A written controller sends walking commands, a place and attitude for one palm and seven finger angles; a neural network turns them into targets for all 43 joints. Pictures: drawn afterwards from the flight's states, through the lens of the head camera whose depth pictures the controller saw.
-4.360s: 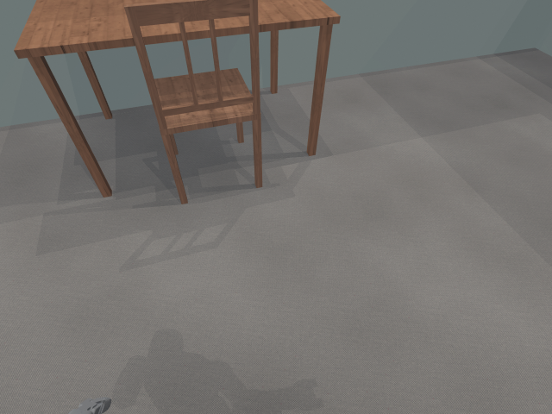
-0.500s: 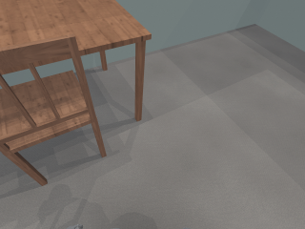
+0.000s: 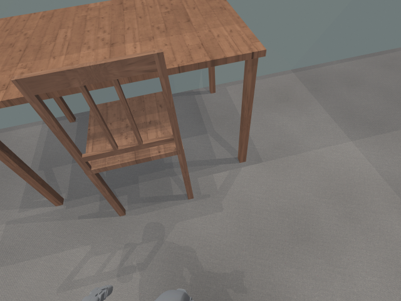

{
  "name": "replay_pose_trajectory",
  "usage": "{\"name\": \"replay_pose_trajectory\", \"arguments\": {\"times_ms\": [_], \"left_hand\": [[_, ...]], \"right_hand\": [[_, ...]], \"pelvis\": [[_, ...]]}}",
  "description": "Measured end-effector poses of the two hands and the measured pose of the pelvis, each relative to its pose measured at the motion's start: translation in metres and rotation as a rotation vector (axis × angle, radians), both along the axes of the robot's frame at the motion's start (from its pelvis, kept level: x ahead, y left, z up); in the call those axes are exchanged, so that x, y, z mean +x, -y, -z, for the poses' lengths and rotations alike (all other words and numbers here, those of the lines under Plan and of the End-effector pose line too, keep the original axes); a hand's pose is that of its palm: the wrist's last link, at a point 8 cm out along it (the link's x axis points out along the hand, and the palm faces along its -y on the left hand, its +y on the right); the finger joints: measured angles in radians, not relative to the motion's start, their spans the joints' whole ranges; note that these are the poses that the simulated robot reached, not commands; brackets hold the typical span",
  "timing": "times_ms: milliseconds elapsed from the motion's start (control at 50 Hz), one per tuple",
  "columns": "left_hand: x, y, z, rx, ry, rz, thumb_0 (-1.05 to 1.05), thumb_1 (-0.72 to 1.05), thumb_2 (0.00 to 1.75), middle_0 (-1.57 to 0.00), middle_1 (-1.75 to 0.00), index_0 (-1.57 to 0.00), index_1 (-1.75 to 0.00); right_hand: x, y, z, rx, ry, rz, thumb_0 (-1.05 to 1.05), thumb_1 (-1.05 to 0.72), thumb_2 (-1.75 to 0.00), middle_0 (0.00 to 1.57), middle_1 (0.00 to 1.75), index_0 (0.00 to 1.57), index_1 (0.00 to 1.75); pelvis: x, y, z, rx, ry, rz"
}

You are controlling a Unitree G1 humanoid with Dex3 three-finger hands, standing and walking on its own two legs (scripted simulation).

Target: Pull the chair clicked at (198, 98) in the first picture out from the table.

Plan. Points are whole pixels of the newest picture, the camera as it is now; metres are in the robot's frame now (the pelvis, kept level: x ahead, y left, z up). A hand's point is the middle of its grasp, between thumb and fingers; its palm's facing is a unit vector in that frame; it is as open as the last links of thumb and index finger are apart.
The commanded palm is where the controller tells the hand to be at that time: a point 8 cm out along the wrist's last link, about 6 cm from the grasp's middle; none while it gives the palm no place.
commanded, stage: turn to face it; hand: left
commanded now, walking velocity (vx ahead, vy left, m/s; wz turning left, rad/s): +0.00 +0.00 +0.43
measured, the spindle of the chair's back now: (100, 120) +0.67 +0.38 -0.09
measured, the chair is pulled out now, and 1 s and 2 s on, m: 0.00 0.00 0.00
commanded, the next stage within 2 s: take the last steps up to it in 0.30 s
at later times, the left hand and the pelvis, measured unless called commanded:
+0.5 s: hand out of the picture -0.06 +0.24 -0.18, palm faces +0.27 -0.93 -0.25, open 7.4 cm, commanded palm none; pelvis -0.02 +0.02 +0.00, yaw +12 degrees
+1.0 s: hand out of the picture +0.03 +0.17 -0.15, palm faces +0.31 -0.92 -0.23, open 7.3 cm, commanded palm none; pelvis +0.08 +0.00 +0.01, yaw +15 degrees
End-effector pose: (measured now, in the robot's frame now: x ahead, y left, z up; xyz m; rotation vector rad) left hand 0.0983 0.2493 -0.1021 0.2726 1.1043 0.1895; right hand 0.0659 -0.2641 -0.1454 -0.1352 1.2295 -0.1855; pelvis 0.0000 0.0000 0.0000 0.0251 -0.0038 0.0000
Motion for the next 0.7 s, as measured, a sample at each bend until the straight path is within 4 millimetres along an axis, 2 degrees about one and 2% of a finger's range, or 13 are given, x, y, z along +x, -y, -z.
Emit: {"name": "replay_pose_trajectory", "arguments": {"times_ms": [100, 200, 280, 360, 400, 440, 500, 580, 700], "left_hand": [[-0.034, 0.014, -0.002, -0.018, -0.037, -0.061, 0.01, 0.91, 0.90, -0.20, -0.30, -0.20, -0.30], [-0.071, 0.017, 0.005, -0.046, -0.084, -0.136, 0.01, 0.91, 0.90, -0.21, -0.30, -0.20, -0.30], [-0.109, 0.008, 0.016, -0.067, -0.144, -0.206, 0.01, 0.90, 0.90, -0.21, -0.30, -0.20, -0.30], [-0.148, -0.010, 0.035, -0.091, -0.211, -0.283, 0.01, 0.90, 0.90, -0.21, -0.30, -0.20, -0.30], [-0.164, -0.020, 0.044, -0.098, -0.243, -0.316, 0.01, 0.91, 0.90, -0.21, -0.30, -0.20, -0.30], [-0.174, -0.026, 0.045, -0.099, -0.271, -0.336, 0.01, 0.91, 0.90, -0.20, -0.30, -0.20, -0.30], [-0.177, -0.031, 0.040, -0.108, -0.272, -0.348, 0.01, 0.91, 0.90, -0.20, -0.30, -0.20, -0.30], [-0.167, -0.031, 0.032, -0.119, -0.237, -0.335, 0.01, 0.91, 0.90, -0.20, -0.30, -0.20, -0.30], [-0.129, -0.018, 0.025, -0.125, -0.180, -0.294, 0.01, 0.91, 0.90, -0.20, -0.30, -0.20, -0.30]], "right_hand": [[0.019, 0.006, -0.007, 0.010, 0.013, -0.069, 0.00, -0.91, -0.90, 0.20, 0.30, 0.20, 0.30], [0.036, -0.002, -0.011, 0.003, -0.005, -0.146, 0.00, -0.91, -0.90, 0.20, 0.30, 0.20, 0.30], [0.055, -0.021, -0.015, -0.010, 0.003, -0.217, 0.00, -0.91, -0.90, 0.20, 0.30, 0.20, 0.30], [0.073, -0.048, -0.018, -0.035, 0.051, -0.289, 0.00, -0.91, -0.90, 0.20, 0.30, 0.20, 0.30], [0.078, -0.060, -0.020, -0.045, 0.073, -0.319, 0.00, -0.91, -0.90, 0.20, 0.30, 0.20, 0.30], [0.076, -0.070, -0.025, -0.049, 0.079, -0.337, 0.00, -0.91, -0.90, 0.20, 0.30, 0.20, 0.30], [0.069, -0.080, -0.030, -0.047, 0.071, -0.346, 0.00, -0.91, -0.90, 0.20, 0.30, 0.20, 0.30], [0.052, -0.086, -0.030, -0.022, 0.049, -0.331, 0.00, -0.91, -0.90, 0.20, 0.30, 0.20, 0.30], [0.018, -0.065, -0.018, -0.011, -0.039, -0.266, 0.00, -0.92, -0.90, 0.20, 0.30, 0.20, 0.30]], "pelvis": [[-0.003, 0.009, -0.007, 0.019, 0.009, -0.058], [-0.006, 0.011, -0.009, 0.024, 0.007, -0.113], [-0.010, 0.003, -0.006, 0.012, 0.002, -0.147], [-0.014, -0.011, 0.003, -0.018, -0.002, -0.182], [-0.017, -0.017, 0.007, -0.016, 0.001, -0.193], [-0.019, -0.021, 0.004, -0.015, 0.007, -0.197], [-0.018, -0.025, -0.002, -0.024, 0.011, -0.209], [-0.013, -0.027, -0.009, -0.027, 0.013, -0.223], [0.002, -0.022, -0.010, -0.008, 0.013, -0.234]]}}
